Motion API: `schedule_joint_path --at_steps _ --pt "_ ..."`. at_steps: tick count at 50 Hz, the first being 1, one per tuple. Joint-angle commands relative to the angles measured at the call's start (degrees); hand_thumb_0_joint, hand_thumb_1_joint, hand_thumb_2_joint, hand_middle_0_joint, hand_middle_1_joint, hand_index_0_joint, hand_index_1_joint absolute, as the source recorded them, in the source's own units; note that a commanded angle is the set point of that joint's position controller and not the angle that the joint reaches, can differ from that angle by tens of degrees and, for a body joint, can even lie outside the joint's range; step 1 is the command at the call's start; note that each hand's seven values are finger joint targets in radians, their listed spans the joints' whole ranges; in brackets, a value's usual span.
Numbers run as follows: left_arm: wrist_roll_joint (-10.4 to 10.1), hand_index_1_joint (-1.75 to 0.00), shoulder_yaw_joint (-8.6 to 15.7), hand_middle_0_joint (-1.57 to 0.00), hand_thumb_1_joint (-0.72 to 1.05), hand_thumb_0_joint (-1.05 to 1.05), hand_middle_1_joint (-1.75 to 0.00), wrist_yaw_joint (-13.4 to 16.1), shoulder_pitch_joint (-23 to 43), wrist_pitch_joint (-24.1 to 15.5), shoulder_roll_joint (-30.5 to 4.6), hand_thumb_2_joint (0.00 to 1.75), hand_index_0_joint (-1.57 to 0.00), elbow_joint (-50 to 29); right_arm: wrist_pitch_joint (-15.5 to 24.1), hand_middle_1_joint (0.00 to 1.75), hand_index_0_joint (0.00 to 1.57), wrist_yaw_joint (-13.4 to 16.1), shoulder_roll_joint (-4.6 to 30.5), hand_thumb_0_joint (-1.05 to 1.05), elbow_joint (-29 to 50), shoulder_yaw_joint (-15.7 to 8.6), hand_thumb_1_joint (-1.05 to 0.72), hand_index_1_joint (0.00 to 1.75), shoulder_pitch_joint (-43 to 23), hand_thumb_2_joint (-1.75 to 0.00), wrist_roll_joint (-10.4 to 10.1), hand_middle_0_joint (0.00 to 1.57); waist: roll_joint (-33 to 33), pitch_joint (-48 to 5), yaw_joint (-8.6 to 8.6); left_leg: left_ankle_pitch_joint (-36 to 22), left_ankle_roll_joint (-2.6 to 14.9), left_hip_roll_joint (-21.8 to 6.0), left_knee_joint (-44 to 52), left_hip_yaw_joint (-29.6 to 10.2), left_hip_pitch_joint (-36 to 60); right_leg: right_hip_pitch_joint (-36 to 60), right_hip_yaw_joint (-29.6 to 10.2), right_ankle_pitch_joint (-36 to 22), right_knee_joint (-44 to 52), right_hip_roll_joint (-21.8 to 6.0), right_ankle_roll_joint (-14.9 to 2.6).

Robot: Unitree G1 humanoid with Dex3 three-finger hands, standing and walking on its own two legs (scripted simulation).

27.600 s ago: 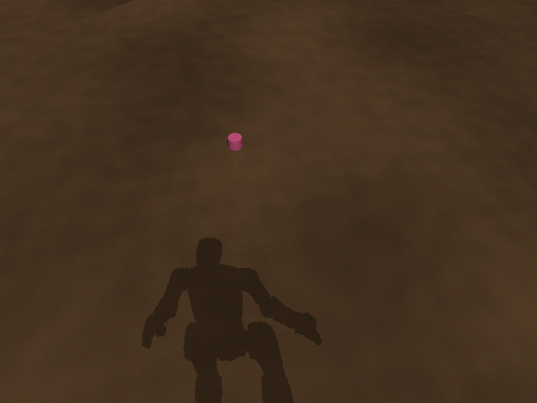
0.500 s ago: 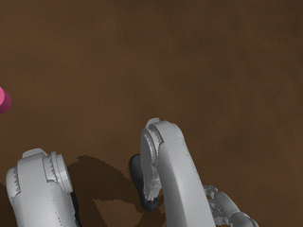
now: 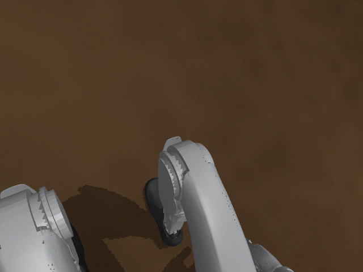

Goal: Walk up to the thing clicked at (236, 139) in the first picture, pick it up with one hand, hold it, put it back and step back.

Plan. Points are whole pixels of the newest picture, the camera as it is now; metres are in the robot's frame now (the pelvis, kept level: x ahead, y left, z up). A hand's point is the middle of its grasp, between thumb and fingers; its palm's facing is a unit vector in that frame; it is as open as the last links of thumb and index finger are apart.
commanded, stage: rest palm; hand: left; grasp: from above
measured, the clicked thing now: out of the picture +0.46 +0.32 -0.27
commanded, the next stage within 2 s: close in 0.40 s
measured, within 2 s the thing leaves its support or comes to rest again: neither
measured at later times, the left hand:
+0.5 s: hand out of the picture +0.45 +0.31 -0.24, palm faces -0.45 -0.14 -0.88, open 14.0 cm
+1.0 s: hand out of the picture +0.45 +0.31 -0.25, palm faces -0.44 -0.13 -0.89, open 12.2 cm
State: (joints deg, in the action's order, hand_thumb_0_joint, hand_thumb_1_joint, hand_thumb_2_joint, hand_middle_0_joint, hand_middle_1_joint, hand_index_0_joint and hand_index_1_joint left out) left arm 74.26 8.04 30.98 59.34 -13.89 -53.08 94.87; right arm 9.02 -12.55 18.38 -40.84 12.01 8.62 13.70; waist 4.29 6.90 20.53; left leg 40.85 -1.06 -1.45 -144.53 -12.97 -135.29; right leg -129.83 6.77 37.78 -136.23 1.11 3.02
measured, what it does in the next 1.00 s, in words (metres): stands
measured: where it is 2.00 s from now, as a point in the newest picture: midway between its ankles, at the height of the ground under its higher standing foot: (125, 245)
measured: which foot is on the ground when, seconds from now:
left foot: down 0.00-1.00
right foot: down 0.00-1.00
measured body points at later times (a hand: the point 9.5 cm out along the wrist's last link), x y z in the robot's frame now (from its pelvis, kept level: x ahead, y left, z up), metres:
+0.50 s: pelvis +0.00 +0.00 +0.00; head +0.28 +0.11 +0.33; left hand +0.47 +0.32 -0.19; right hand +0.03 -0.26 -0.07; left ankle +0.06 +0.13 -0.27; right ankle +0.11 -0.12 -0.27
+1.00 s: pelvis +0.00 +0.01 +0.00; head +0.28 +0.11 +0.33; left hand +0.47 +0.32 -0.20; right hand +0.04 -0.26 -0.06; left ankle +0.06 +0.13 -0.27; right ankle +0.11 -0.12 -0.27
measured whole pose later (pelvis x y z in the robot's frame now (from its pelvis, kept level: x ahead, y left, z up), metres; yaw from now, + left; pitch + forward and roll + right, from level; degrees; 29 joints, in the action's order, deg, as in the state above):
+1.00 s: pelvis +0.00 +0.01 +0.00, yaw -2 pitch +28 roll -14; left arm 74.5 8.4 35.7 60.9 -12.1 -57.5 100.5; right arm 13.6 -15.4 20.2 -39.3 15.1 5.9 15.9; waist 6.8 9.8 22.4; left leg 41.3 -0.6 -1.5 -146.4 -15.0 -135.1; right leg -128.5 8.4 37.3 -136.1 1.9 3.8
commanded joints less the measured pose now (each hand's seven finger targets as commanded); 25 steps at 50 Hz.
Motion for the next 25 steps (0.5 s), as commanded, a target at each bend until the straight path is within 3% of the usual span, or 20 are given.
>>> schedule_joint_path --at_steps 1,2,3,4,7,10,11,13,14,15,17,20,22,23,25 --pt "0.52 -0.99 1.29 -0.07 -0.54 0.00 -0.98 4.21 15.25 -0.22 -14.44 1.01 -0.06 -4.01 0.08 0.30 0.20 0.41 17.27 0.00 -0.97 -4.91 -0.89 0.30 12.10 -0.90 0.47 0.20 -25.16 -38.68 1.96 -12.46 1.99 -0.10 13.63 6.68 28.62 20.62 6.89 -14.57 11.30 2.70 -4.18" --pt "0.59 -0.99 0.74 -0.07 -0.54 0.00 -0.98 4.61 15.82 -0.24 -13.78 1.02 -0.06 -5.03 0.31 0.30 0.20 0.37 17.24 0.00 -0.56 -4.80 -0.89 0.30 11.42 -0.90 0.62 0.20 -25.08 -38.41 1.80 -12.45 2.11 -0.14 13.54 6.77 28.22 20.62 6.83 -14.71 11.83 2.83 -4.02" --pt "0.86 -0.99 0.49 -0.07 -0.55 0.00 -0.98 4.86 16.75 0.15 -13.97 1.02 -0.05 -3.65 0.66 0.30 0.20 0.20 17.49 0.00 -0.87 -4.59 -0.89 0.30 11.48 -0.90 0.86 0.20 -24.34 -36.83 3.05 -12.02 2.18 -0.22 12.78 6.63 28.08 19.50 7.03 -14.47 11.51 2.73 -3.91" --pt "0.72 -0.99 -0.99 -0.07 -0.54 0.00 -0.98 4.96 17.52 0.27 -11.91 1.01 -0.05 -3.83 0.96 0.30 0.20 0.06 17.29 0.00 -0.61 -4.32 -0.89 0.30 11.10 -0.90 0.86 0.20 -24.34 -37.03 3.10 -11.69 2.14 -0.07 13.14 6.65 27.97 19.41 7.14 -14.12 11.78 2.71 -3.91" --pt "0.83 -1.00 0.34 -0.07 -0.54 0.00 -0.99 6.02 16.43 0.85 -14.27 1.01 -0.06 -3.53 1.70 0.30 0.20 -0.17 18.02 0.00 -0.73 -4.51 -0.89 0.30 10.34 -0.90 0.92 0.20 -26.71 -38.18 2.17 -13.17 1.64 -0.33 13.60 6.28 30.28 19.87 7.50 -15.06 11.17 2.80 -4.11" --pt "0.90 -1.01 0.94 -0.07 -0.52 0.00 -1.01 6.28 16.30 1.64 -14.77 1.00 -0.07 -1.81 1.96 0.30 0.20 -0.73 18.33 0.00 -0.93 -4.39 -0.90 0.30 10.87 -0.90 1.40 0.20 -26.70 -36.66 2.94 -12.43 1.70 -0.32 13.66 6.20 29.11 19.93 7.67 -14.50 11.00 2.79 -4.11" --pt "0.76 -1.00 -0.01 -0.07 -0.53 0.00 -1.00 6.01 17.22 1.86 -13.29 1.00 -0.06 -2.57 2.18 0.30 0.20 -0.84 18.30 0.00 -0.25 -4.36 -0.90 0.30 10.52 -0.90 1.33 0.20 -26.35 -36.76 3.30 -13.03 1.77 -0.33 13.32 6.21 29.42 19.89 7.64 -15.13 11.21 2.75 -3.98" --pt "0.53 -1.02 1.88 -0.08 -0.52 0.00 -1.01 6.30 16.09 2.24 -15.87 1.01 -0.07 -2.06 2.12 0.30 0.20 -0.92 18.83 0.00 -0.74 -4.36 -0.90 0.30 10.79 -0.90 1.42 0.20 -26.81 -37.80 2.75 -13.04 1.72 -0.40 13.83 6.01 29.44 20.79 7.71 -14.96 11.16 2.85 -4.11" --pt "0.33 -1.01 0.51 -0.07 -0.53 0.00 -1.00 5.92 17.03 2.49 -13.97 1.00 -0.06 -1.25 2.51 0.30 0.20 -1.21 18.54 0.00 -0.13 -4.22 -0.90 0.30 10.43 -0.90 1.44 0.20 -26.36 -36.04 3.78 -12.36 1.80 -0.38 13.27 6.01 28.98 19.58 7.70 -14.59 10.71 2.65 -4.04" --pt "0.15 -1.01 1.30 -0.07 -0.54 0.00 -1.01 5.89 15.83 2.61 -14.81 1.00 -0.06 -1.42 2.43 0.30 0.20 -1.17 18.78 0.00 -0.71 -4.48 -0.90 0.30 10.40 -0.90 1.31 0.20 -26.63 -36.85 2.84 -12.69 1.63 -0.50 13.91 5.85 29.61 19.94 7.81 -14.49 11.10 2.89 -4.17" --pt "-0.27 -1.01 0.03 -0.07 -0.52 0.00 -1.01 5.39 17.09 2.49 -13.14 0.99 -0.06 -1.83 2.70 0.30 0.20 -1.33 18.55 0.00 0.05 -4.08 -0.90 0.30 9.90 -0.90 1.48 0.20 -26.44 -36.27 3.86 -12.50 1.74 -0.39 13.38 5.77 29.14 19.69 7.95 -14.48 10.91 2.67 -4.01" --pt "-0.46 -1.01 0.93 -0.06 -0.52 0.00 -1.01 5.02 16.43 2.05 -15.02 0.98 -0.06 -1.32 2.68 0.30 0.20 -1.56 18.62 0.00 -0.45 -3.55 -0.90 0.30 10.73 -0.90 1.52 0.20 -25.83 -35.86 4.12 -12.43 1.84 -0.47 13.28 5.47 28.62 20.52 8.04 -14.50 10.90 2.72 -3.97" --pt "-0.63 -1.02 1.33 -0.07 -0.52 0.00 -1.02 5.10 15.72 1.50 -15.86 1.00 -0.06 -1.94 2.64 0.30 0.20 -1.35 19.09 0.00 -0.28 -3.78 -0.90 0.30 10.09 -0.90 1.22 0.20 -26.76 -36.12 3.19 -12.26 1.56 -0.55 13.84 5.14 29.25 20.10 8.17 -13.96 10.99 2.73 -4.15" --pt "-0.25 -1.02 0.22 -0.06 -0.52 0.00 -1.02 4.83 16.61 1.25 -14.58 0.98 -0.06 -1.91 2.84 0.30 0.20 -1.51 18.82 0.00 -0.01 -3.51 -0.90 0.30 10.40 -0.90 1.58 0.20 -26.61 -35.47 4.38 -12.16 1.75 -0.51 13.21 5.45 29.08 20.47 8.02 -14.34 10.94 2.82 -4.00" --pt "-0.53 -1.03 -0.84 -0.07 -0.51 0.00 -1.03 4.71 16.22 0.92 -13.55 0.99 -0.07 -1.30 3.07 0.30 0.20 -1.65 19.09 0.00 0.22 -3.51 -0.90 0.30 9.88 -0.90 1.50 0.20 -25.70 -35.19 4.32 -12.19 1.68 -0.57 12.86 5.24 29.30 19.94 8.37 -14.39 10.76 2.90 -3.89"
